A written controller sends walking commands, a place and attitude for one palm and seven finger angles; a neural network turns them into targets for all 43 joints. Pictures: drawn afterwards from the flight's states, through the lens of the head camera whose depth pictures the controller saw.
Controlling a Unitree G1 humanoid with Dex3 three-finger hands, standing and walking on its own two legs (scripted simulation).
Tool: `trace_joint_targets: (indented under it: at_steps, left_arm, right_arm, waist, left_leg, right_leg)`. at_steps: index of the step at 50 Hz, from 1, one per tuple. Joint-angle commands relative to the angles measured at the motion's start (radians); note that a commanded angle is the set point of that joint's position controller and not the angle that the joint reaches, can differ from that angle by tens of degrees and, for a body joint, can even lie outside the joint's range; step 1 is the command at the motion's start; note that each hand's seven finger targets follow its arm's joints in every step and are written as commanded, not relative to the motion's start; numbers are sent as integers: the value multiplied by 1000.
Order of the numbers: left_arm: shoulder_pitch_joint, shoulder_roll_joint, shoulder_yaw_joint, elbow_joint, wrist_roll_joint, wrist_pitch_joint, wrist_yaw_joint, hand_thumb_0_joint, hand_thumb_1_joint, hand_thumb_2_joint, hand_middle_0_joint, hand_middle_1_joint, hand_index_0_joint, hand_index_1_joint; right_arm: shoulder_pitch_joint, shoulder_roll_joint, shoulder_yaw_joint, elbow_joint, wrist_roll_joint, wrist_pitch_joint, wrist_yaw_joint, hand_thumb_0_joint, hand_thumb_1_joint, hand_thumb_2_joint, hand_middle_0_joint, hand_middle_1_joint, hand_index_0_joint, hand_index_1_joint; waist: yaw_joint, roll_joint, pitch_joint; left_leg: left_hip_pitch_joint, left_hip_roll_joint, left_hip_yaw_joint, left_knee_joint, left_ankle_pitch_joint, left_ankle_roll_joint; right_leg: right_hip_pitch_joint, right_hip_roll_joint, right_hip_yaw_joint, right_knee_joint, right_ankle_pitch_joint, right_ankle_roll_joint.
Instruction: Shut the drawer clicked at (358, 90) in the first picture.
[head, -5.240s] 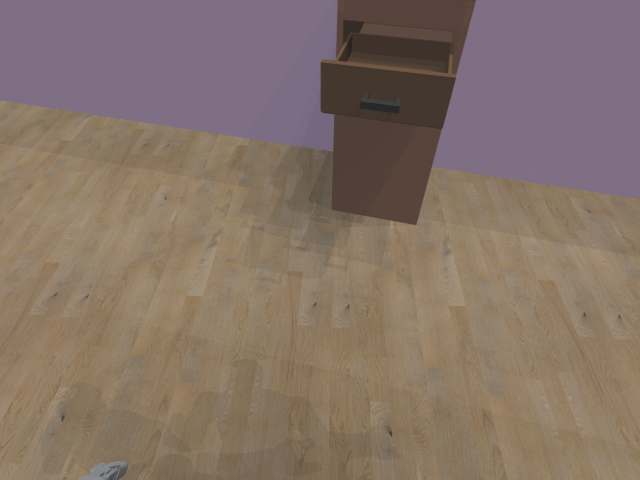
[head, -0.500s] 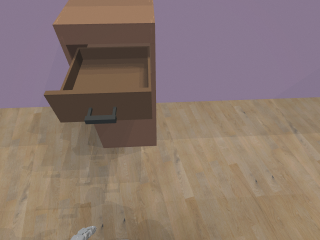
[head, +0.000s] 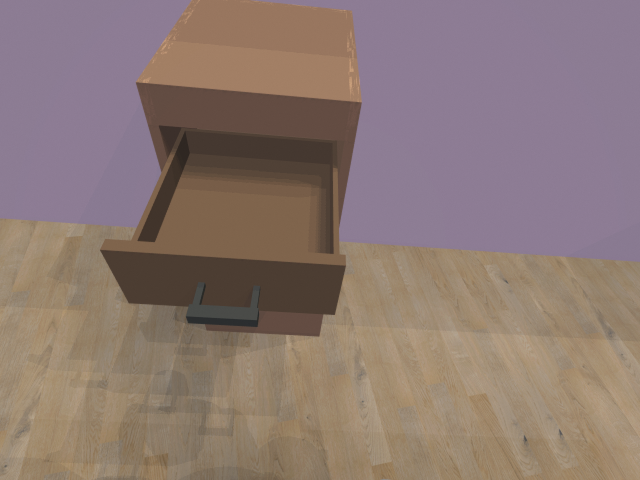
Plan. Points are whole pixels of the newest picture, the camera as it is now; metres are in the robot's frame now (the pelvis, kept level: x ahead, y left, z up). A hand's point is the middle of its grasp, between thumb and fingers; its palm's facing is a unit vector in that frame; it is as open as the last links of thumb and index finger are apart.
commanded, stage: come to a stop and stand still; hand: left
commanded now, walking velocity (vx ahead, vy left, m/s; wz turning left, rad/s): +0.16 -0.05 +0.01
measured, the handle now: (226, 303) +0.35 +0.17 -0.03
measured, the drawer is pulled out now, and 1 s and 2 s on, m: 0.30 0.30 0.30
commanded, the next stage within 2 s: look again from close up in 1.36 s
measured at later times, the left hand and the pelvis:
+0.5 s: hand out of the picture +0.10 +0.15 -0.16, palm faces +0.08 -0.96 -0.25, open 7.3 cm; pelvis +0.03 -0.04 -0.01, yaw +2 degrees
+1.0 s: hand out of the picture -0.04 +0.15 -0.17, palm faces +0.02 -0.98 -0.22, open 7.4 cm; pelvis -0.02 -0.03 -0.01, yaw +0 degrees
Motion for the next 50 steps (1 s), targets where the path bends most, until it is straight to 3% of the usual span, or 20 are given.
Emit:
trace_joint_targets:
  at_steps: [1,8,12,14,16,18,22,27,29,30,31,33,35,37,43,46,47,48,49,50]
  left_arm:
    - [29,18,-1,-45,2,-5,9,0,900,900,-200,-300,-200,-300]
    - [-55,6,-20,-58,-9,12,33,0,900,900,-200,-300,-200,-300]
    - [1,79,-10,-40,-6,0,45,0,900,900,-200,-300,-200,-300]
    - [-22,153,1,-58,-6,-4,50,0,900,900,-200,-300,-200,-300]
    - [-24,192,21,-71,-10,-7,55,0,900,900,-200,-300,-200,-300]
    - [-44,178,27,-84,-5,1,64,0,900,900,-200,-300,-200,-300]
    - [-104,180,43,-135,4,11,69,0,900,900,-200,-300,-200,-300]
    - [-148,186,50,-169,12,26,57,0,900,900,-200,-300,-200,-300]
    - [-169,167,41,-165,3,36,50,0,900,900,-200,-300,-200,-300]
    - [-171,122,28,-170,-5,41,46,0,900,900,-200,-300,-200,-300]
    - [-161,61,15,-183,-15,46,39,0,900,900,-200,-300,-200,-300]
    - [-165,62,19,-179,2,48,31,0,900,900,-200,-300,-200,-300]
    - [-74,67,23,-129,8,39,17,0,900,900,-200,-300,-200,-300]
    - [-42,58,14,-106,4,28,12,0,900,900,-200,-300,-200,-300]
    - [-94,31,-14,-110,-7,10,15,0,900,900,-200,-300,-200,-300]
    - [28,17,-18,-49,-12,-2,25,0,900,900,-200,-300,-200,-300]
    - [57,42,-17,-26,-11,-10,32,0,900,900,-200,-300,-200,-300]
    - [37,215,-39,-83,-3,-13,35,0,900,900,-200,-300,-200,-300]
    - [73,155,-27,-82,-6,-2,39,0,900,900,-200,-300,-200,-300]
    - [46,146,-32,-103,-3,-15,50,0,900,900,-200,-300,-200,-300]
  right_arm:
    - [140,-113,-7,20,5,-7,-1,0,-900,-900,200,300,200,300]
    - [133,-109,4,62,1,22,-9,0,-900,-900,200,300,200,300]
    - [144,-81,-6,85,13,45,-6,0,-900,-900,200,300,200,300]
    - [190,-43,-9,77,20,58,7,0,-900,-900,200,300,200,300]
    - [199,-47,-20,73,14,92,4,0,-900,-900,200,300,200,300]
    - [165,-62,-29,48,14,104,2,0,-900,-900,200,300,200,300]
    - [132,-59,-33,14,8,121,13,0,-900,-900,200,300,200,300]
    - [169,-53,-24,-4,8,101,25,0,-900,-900,200,300,200,300]
    - [252,-45,-16,31,5,90,22,0,-900,-900,200,300,200,300]
    - [270,-74,-15,34,-1,82,19,0,-900,-900,200,300,200,300]
    - [242,-130,-21,16,-15,74,15,0,-900,-900,200,300,200,300]
    - [82,-194,-26,-39,-18,65,8,0,-900,-900,200,300,200,300]
    - [13,-157,-12,-42,-10,58,0,0,-900,-900,200,300,200,300]
    - [53,-153,-12,-30,-6,48,-3,0,-900,-900,200,300,200,300]
    - [169,-140,-15,39,-7,48,-9,0,-900,-900,200,300,200,300]
    - [155,-135,-11,61,4,52,-10,0,-900,-900,200,300,200,300]
    - [160,-101,-4,66,13,49,-7,0,-900,-900,200,300,200,300]
    - [30,-138,-13,-24,-31,78,12,0,-900,-900,200,300,200,300]
    - [13,-120,-9,-48,-21,72,22,0,-900,-900,200,300,200,300]
    - [44,-76,-5,-40,-19,81,25,0,-900,-900,200,300,200,300]
  waist:
    - [-15,130,-45]
    - [-15,199,11]
    - [14,98,-15]
    - [-18,18,-16]
    - [-6,-214,-119]
    - [7,-174,-110]
    - [0,-116,-95]
    - [-18,-160,-84]
    - [-59,-119,-75]
    - [-67,10,-42]
    - [-60,241,21]
    - [-26,358,107]
    - [18,220,104]
    - [-1,180,72]
    - [-71,199,19]
    - [-16,154,-41]
    - [-12,73,-49]
    - [-36,50,125]
    - [6,-34,70]
    - [-26,-203,9]
  left_leg:
    - [118,258,-186,-230,419,89]
    - [35,228,-139,-156,588,76]
    - [-23,143,-115,-34,239,-19]
    - [-112,50,-94,4,-86,-69]
    - [-71,13,-52,203,-260,-97]
    - [-134,11,-125,412,-360,-92]
    - [-174,4,-172,540,-293,-101]
    - [-43,-10,-123,222,-215,-87]
    - [145,-34,-84,-16,-96,-82]
    - [129,18,-178,-131,-176,-68]
    - [-30,176,-409,-301,-420,-19]
    - [-286,307,-581,-446,-594,68]
    - [-213,238,-435,-382,-414,62]
    - [-81,202,-354,-336,-271,59]
    - [105,233,-356,-249,13,99]
    - [39,187,-303,-129,98,54]
    - [-45,131,-251,-67,46,6]
    - [-121,-17,-202,-9,-147,-24]
    - [-136,17,-155,88,-251,-52]
    - [-167,-20,-147,222,-161,-56]
  right_leg:
    - [-101,-43,26,-6,72,27]
    - [85,-15,-6,-367,84,35]
    - [287,-52,45,-665,389,24]
    - [326,-215,162,-624,749,-50]
    - [309,-306,258,-694,813,-149]
    - [296,-343,278,-710,841,-219]
    - [223,-290,205,-734,590,-193]
    - [117,-221,216,-809,65,-140]
    - [-15,-150,172,-778,-148,-68]
    - [-65,-81,130,-678,-202,-30]
    - [-72,16,43,-515,-138,16]
    - [-14,34,78,-240,-36,14]
    - [-43,49,82,-91,14,13]
    - [-86,48,63,-89,34,20]
    - [-5,35,27,-399,-83,16]
    - [233,45,21,-688,119,11]
    - [339,-5,97,-764,180,2]
    - [140,7,150,-697,-73,-65]
    - [49,-69,221,-772,-300,-77]
    - [93,-120,343,-845,-293,-100]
